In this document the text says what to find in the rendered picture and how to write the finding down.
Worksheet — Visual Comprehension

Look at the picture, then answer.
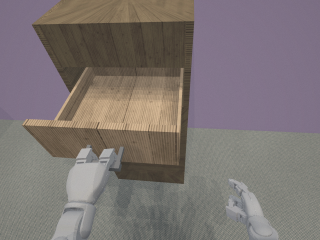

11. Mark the robot right forearm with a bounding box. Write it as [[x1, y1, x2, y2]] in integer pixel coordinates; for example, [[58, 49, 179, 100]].
[[246, 215, 279, 240]]

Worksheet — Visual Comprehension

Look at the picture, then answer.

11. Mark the cabinet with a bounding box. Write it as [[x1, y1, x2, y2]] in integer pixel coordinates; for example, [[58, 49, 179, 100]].
[[32, 0, 194, 184]]

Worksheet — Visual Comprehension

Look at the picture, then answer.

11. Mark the right robot hand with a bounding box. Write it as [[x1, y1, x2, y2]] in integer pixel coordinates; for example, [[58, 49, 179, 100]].
[[226, 178, 264, 226]]

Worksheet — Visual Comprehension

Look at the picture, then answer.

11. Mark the drawer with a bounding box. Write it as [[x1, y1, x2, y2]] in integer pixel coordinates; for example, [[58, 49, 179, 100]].
[[22, 67, 184, 166]]

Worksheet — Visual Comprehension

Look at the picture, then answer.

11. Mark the handle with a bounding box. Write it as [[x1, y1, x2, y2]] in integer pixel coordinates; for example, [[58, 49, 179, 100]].
[[86, 144, 125, 172]]

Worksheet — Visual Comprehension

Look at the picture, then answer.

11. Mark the left robot hand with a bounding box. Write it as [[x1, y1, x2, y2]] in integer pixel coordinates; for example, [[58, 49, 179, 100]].
[[66, 148, 118, 205]]

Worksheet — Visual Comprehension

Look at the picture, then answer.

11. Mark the robot left forearm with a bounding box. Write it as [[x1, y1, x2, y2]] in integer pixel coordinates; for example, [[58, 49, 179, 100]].
[[51, 201, 96, 240]]

